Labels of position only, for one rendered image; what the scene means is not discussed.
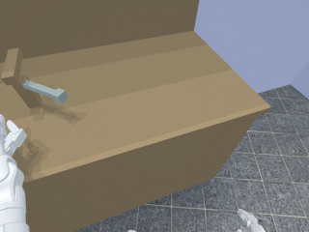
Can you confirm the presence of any counter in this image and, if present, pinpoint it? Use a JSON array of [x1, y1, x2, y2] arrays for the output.
[[0, 0, 271, 232]]

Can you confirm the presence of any tap lever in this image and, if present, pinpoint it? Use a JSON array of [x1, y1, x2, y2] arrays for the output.
[[21, 79, 69, 104]]

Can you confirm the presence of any left robot forearm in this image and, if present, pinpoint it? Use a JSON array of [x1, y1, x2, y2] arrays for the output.
[[0, 155, 30, 232]]

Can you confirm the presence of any robot right hand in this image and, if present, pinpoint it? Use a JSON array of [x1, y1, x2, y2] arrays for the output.
[[237, 208, 266, 232]]

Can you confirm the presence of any robot left hand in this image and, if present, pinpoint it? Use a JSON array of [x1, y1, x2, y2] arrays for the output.
[[0, 114, 27, 157]]

